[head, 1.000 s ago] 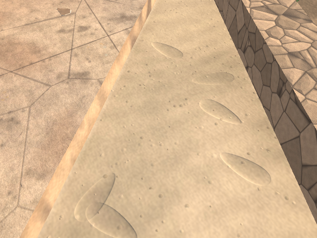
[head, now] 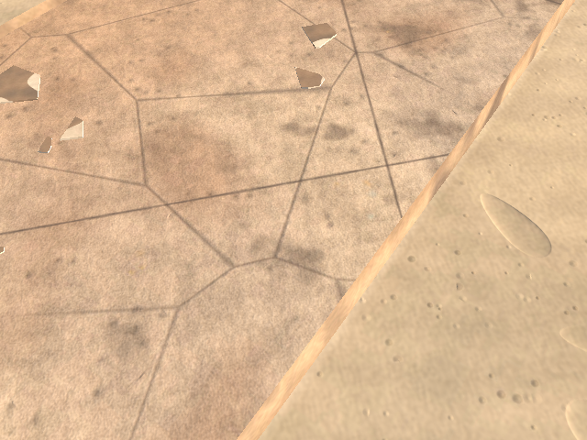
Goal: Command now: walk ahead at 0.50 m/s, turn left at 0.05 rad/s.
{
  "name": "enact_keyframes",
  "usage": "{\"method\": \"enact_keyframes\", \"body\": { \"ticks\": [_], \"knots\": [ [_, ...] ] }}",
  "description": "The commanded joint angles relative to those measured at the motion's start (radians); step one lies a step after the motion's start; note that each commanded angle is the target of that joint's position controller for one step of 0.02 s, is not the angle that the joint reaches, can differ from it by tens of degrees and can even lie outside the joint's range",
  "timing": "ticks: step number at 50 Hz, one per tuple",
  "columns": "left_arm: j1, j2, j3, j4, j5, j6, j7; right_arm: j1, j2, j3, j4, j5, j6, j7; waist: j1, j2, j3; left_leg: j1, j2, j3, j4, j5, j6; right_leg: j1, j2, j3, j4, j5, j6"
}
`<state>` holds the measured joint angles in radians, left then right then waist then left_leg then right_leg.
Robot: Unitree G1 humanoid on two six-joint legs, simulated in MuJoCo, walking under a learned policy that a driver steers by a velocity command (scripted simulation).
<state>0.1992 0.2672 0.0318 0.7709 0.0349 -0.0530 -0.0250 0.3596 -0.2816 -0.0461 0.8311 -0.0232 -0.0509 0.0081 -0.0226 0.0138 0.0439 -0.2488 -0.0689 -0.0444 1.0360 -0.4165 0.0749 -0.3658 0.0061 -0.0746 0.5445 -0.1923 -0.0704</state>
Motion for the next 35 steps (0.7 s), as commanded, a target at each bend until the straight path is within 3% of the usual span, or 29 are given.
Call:
{"method": "enact_keyframes", "body": {
  "ticks": [1,2,4,6,10,11,13,16,18,19,20,21,22,23,24,25,27,29,31,33,35],
  "knots": [
    [0.090,0.094,0.027,-0.007,-0.013,-0.008,0.006,-0.012,-0.087,-0.016,-0.062,-0.010,-0.005,0.008,0.027,-0.081,-0.030,-0.315,0.108,-0.017,0.098,0.099,0.000,0.284,-0.259,0.368,-0.339,0.004,-0.106],
    [0.092,0.087,0.023,0.006,-0.014,-0.015,0.008,0.006,-0.076,-0.012,-0.049,-0.019,0.006,0.013,0.016,-0.103,-0.033,-0.278,0.117,-0.004,0.082,0.124,-0.013,0.257,-0.234,0.312,-0.353,0.083,-0.099],
    [0.127,0.096,0.025,0.034,-0.020,-0.031,0.005,0.003,-0.063,-0.007,-0.038,-0.020,0.016,0.019,0.012,-0.096,-0.041,-0.272,0.121,0.018,0.066,0.152,-0.032,0.255,-0.217,0.251,-0.365,0.234,-0.115],
    [0.151,0.112,0.029,0.060,-0.025,-0.038,0.005,-0.051,-0.055,-0.002,-0.047,-0.020,0.019,0.022,0.016,-0.089,-0.021,-0.328,0.140,0.037,0.011,0.195,-0.052,0.274,-0.210,0.207,-0.391,0.275,-0.128],
    [0.191,0.103,0.023,0.108,-0.026,-0.031,0.007,-0.199,-0.031,0.014,-0.075,-0.013,0.019,0.021,0.047,-0.092,0.023,-0.363,0.157,0.077,-0.206,0.294,-0.078,0.300,-0.174,0.132,-0.410,0.334,-0.121],
    [0.203,0.099,0.021,0.117,-0.023,-0.029,0.009,-0.199,-0.013,0.020,-0.070,-0.012,0.019,0.019,0.050,-0.107,0.003,-0.327,0.143,0.099,-0.225,0.303,-0.078,0.308,-0.170,0.111,-0.392,0.384,-0.122],
    [0.238,0.092,0.019,0.138,-0.013,-0.026,0.013,-0.229,-0.003,0.027,-0.069,-0.008,0.018,0.013,0.061,-0.120,-0.006,-0.308,0.134,0.122,-0.241,0.284,-0.062,0.334,-0.195,0.116,-0.361,0.417,-0.136],
    [0.254,0.107,0.022,0.158,-0.009,-0.020,0.021,-0.288,-0.014,0.025,-0.084,-0.011,0.009,0.004,0.066,-0.080,0.040,-0.321,0.125,0.119,-0.315,0.261,-0.033,0.381,-0.234,0.137,-0.341,0.444,-0.140],
    [0.226,0.115,0.024,0.164,-0.008,-0.019,0.027,-0.240,-0.022,0.018,-0.065,-0.008,0.002,-0.001,0.032,-0.094,0.027,-0.199,0.079,0.136,-0.394,0.224,-0.008,0.381,-0.225,0.110,-0.258,0.651,-0.116],
    [0.212,0.123,0.025,0.165,-0.008,-0.020,0.028,-0.146,-0.030,0.009,-0.033,-0.008,-0.003,-0.006,-0.012,-0.107,-0.014,-0.077,0.044,0.138,-0.430,0.215,0.008,0.371,-0.213,0.097,-0.153,0.811,-0.104],
    [0.181,0.127,0.028,0.164,-0.018,-0.017,0.027,0.014,-0.043,-0.004,0.027,-0.011,-0.012,-0.013,-0.088,-0.073,-0.076,0.096,0.012,0.156,-0.531,0.261,0.026,0.332,-0.172,0.059,0.023,0.838,-0.083],
    [0.155,0.111,0.023,0.143,-0.035,-0.021,0.023,0.151,-0.102,-0.027,0.064,-0.025,-0.018,-0.023,-0.145,-0.029,-0.145,0.309,0.112,0.031,-0.596,0.244,0.056,0.171,-0.128,0.045,0.243,0.638,-0.052],
    [0.165,0.001,-0.001,0.098,-0.038,-0.025,0.017,0.210,-0.221,-0.051,0.069,-0.044,-0.019,-0.030,-0.111,0.193,-0.183,0.427,0.418,-0.387,-0.716,0.243,0.129,-0.061,0.011,-0.015,0.606,-0.055,-0.006],
    [0.236,0.038,0.015,0.114,-0.030,-0.014,0.016,0.179,-0.240,-0.065,0.087,0.002,-0.005,-0.021,-0.064,0.202,-0.202,0.401,0.474,-0.633,-0.805,0.187,0.210,-0.196,0.066,0.127,0.750,-0.265,-0.005],
    [0.194,0.062,0.022,0.115,-0.012,-0.008,0.014,0.063,-0.167,-0.053,0.063,0.014,0.001,-0.016,-0.022,0.095,-0.065,0.302,0.448,-0.504,-0.805,0.033,0.216,-0.275,0.002,0.140,0.818,-0.222,-0.007],
    [0.148,0.058,0.023,0.109,-0.003,-0.009,0.007,0.007,-0.083,-0.033,0.056,0.012,-0.002,-0.008,-0.017,0.044,0.001,0.211,0.404,-0.419,-0.831,0.009,0.201,-0.297,-0.022,0.140,0.844,-0.165,-0.008],
    [0.145,0.034,0.023,0.106,0.001,0.006,-0.007,-0.029,-0.008,-0.010,0.075,0.009,-0.015,-0.014,0.047,0.042,0.042,0.104,0.312,-0.257,-0.872,0.111,0.130,-0.258,-0.069,0.140,0.793,-0.071,0.006],
    [0.141,0.008,0.019,0.108,0.008,0.028,-0.015,0.016,-0.020,-0.012,0.113,0.012,-0.031,-0.020,0.056,0.061,0.032,0.093,0.287,-0.172,-0.867,0.320,0.121,-0.262,-0.057,0.105,0.853,-0.045,0.028],
    [0.086,-0.007,0.016,0.079,0.008,0.039,-0.013,0.062,-0.035,-0.017,0.141,0.019,-0.041,-0.019,0.061,0.042,0.039,0.104,0.273,-0.106,-0.867,0.435,0.122,-0.344,-0.072,0.089,0.851,-0.039,0.042],
    [0.001,-0.011,0.015,0.044,0.010,0.048,-0.010,0.126,-0.033,-0.015,0.165,0.014,-0.042,-0.018,0.038,0.043,0.045,0.167,0.264,-0.087,-0.869,0.475,0.134,-0.481,-0.083,0.050,0.885,-0.049,0.055],
    [-0.072,-0.009,0.014,0.012,0.001,0.052,-0.007,0.160,-0.030,-0.015,0.175,0.002,-0.044,-0.023,0.017,0.046,0.055,0.211,0.263,-0.054,-0.884,0.480,0.127,-0.573,-0.077,0.054,0.861,-0.041,0.056]
  ]
}}
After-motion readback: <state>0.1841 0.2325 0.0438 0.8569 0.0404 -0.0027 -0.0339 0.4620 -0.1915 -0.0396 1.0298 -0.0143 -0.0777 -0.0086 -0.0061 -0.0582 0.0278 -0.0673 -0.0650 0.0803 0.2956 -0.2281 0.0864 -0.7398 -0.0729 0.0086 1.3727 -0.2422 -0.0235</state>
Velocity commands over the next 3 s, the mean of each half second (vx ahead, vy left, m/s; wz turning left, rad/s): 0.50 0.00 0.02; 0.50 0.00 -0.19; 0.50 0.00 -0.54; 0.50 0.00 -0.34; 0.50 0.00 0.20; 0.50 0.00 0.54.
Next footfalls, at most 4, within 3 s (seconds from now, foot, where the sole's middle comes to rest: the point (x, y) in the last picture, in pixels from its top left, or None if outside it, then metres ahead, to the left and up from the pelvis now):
0.42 left None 0.35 0.10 -0.77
1.04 right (358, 347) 0.69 -0.11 -0.77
1.50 left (347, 214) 1.00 -0.11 -0.64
2.12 right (485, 197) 1.15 -0.53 -0.77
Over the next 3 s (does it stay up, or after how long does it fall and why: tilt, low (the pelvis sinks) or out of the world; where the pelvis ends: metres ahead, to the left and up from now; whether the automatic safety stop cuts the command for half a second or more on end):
stays up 1.61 -0.52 0.11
